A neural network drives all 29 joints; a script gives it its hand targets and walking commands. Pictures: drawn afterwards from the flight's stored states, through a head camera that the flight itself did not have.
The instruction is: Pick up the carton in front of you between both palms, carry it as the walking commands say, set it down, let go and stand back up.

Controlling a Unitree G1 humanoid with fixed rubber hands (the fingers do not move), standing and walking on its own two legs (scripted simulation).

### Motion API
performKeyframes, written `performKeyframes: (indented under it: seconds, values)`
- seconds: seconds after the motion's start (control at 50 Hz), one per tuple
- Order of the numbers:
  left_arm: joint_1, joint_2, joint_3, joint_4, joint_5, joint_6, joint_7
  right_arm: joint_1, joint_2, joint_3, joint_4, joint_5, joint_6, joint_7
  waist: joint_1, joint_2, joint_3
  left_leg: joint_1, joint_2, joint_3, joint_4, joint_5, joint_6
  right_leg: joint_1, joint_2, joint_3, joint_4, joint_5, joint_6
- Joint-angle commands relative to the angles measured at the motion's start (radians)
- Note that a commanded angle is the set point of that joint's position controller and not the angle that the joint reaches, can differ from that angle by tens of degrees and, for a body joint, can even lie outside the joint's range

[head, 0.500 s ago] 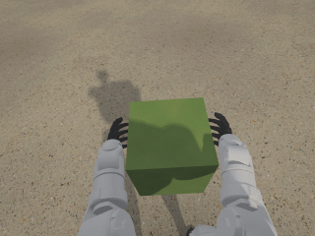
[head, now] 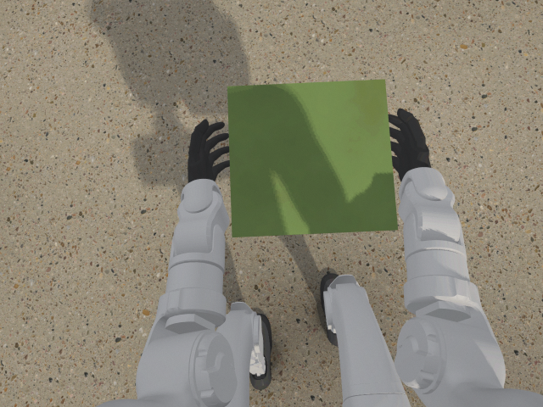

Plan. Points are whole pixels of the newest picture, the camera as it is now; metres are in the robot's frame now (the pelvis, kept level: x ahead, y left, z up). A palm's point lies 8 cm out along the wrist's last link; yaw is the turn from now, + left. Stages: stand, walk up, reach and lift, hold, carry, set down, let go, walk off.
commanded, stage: set down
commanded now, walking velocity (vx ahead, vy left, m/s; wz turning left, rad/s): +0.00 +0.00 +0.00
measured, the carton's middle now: (301, 174) +0.44 -0.07 -0.15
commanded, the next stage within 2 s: none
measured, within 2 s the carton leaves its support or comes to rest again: rests again in 1.64 s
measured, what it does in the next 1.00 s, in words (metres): lowers itself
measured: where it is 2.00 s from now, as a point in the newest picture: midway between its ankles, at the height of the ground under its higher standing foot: (298, 343)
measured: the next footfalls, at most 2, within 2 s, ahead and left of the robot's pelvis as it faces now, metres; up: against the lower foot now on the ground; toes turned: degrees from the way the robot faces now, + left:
none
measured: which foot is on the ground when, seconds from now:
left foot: down 0.00-1.00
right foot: down 0.00-1.00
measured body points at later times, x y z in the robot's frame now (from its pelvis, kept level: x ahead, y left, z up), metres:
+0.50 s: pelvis -0.02 -0.01 -0.13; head +0.27 -0.07 +0.21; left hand +0.50 +0.04 -0.23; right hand +0.45 -0.26 -0.24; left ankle +0.03 +0.11 -0.61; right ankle +0.11 -0.13 -0.61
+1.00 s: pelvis -0.04 +0.00 -0.22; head +0.33 -0.06 +0.03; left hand +0.53 +0.03 -0.39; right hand +0.48 -0.27 -0.39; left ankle +0.03 +0.11 -0.61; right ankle +0.11 -0.13 -0.61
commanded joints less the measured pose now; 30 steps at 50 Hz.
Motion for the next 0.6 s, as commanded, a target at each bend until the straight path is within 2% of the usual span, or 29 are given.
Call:
performKeyframes:
  seconds: [0.0, 0.1, 0.24, 0.36, 0.44, 0.5, 0.52, 0.58]
  values:
    - [-0.561, -0.830, -0.511, 0.072, -0.043, 0.028, -0.228, -0.508, 0.797, 0.477, 0.048, 0.056, 0.025, 0.221, -0.050, -0.055, -0.817, -0.007, -0.124, -0.030, -0.136, 0.122, -0.050, 0.678, 0.172, -0.027, 0.057, 0.207, -0.020]
    - [-0.660, -0.816, -0.467, 0.111, -0.044, 0.049, -0.248, -0.580, 0.822, 0.447, 0.084, 0.048, 0.058, 0.225, -0.059, -0.075, -0.868, -0.149, -0.139, -0.006, -0.034, 0.099, -0.045, 0.614, 0.165, -0.016, 0.131, 0.195, -0.011]
    - [-0.774, -0.779, -0.483, 0.117, -0.083, 0.046, -0.243, -0.666, 0.818, 0.463, 0.077, 0.079, 0.069, 0.196, -0.079, -0.096, -1.011, -0.309, -0.161, 0.027, 0.111, 0.103, -0.046, 0.583, 0.161, -0.012, 0.259, 0.265, 0.006]
    - [-0.864, -0.758, -0.514, 0.116, -0.121, 0.053, -0.237, -0.743, 0.792, 0.484, 0.071, 0.117, 0.078, 0.171, -0.098, -0.086, -1.090, -0.442, -0.174, 0.053, 0.222, 0.079, -0.050, 0.570, 0.155, -0.005, 0.352, 0.295, 0.014]
    - [-0.939, -0.742, -0.525, 0.129, -0.144, 0.061, -0.236, -0.809, 0.769, 0.482, 0.077, 0.134, 0.084, 0.153, -0.120, -0.071, -1.112, -0.507, -0.181, 0.057, 0.279, 0.044, -0.050, 0.542, 0.151, -0.006, 0.399, 0.266, 0.020]
    - [-0.979, -0.720, -0.509, 0.153, -0.146, 0.062, -0.229, -0.866, 0.755, 0.481, 0.081, 0.147, 0.086, 0.147, -0.118, -0.077, -1.110, -0.532, -0.182, 0.059, 0.316, 0.028, -0.046, 0.496, 0.150, -0.014, 0.435, 0.247, 0.026]
    - [-1.005, -0.707, -0.497, 0.162, -0.145, 0.062, -0.227, -0.888, 0.749, 0.475, 0.090, 0.150, 0.086, 0.147, -0.120, -0.078, -1.102, -0.536, -0.181, 0.060, 0.333, 0.004, -0.041, 0.459, 0.149, -0.016, 0.441, 0.199, 0.027]
    - [-1.031, -0.684, -0.473, 0.188, -0.141, 0.062, -0.219, -0.933, 0.728, 0.463, 0.097, 0.155, 0.086, 0.148, -0.113, -0.086, -1.089, -0.571, -0.181, 0.061, 0.362, 0.011, -0.040, 0.441, 0.147, -0.023, 0.484, 0.227, 0.031]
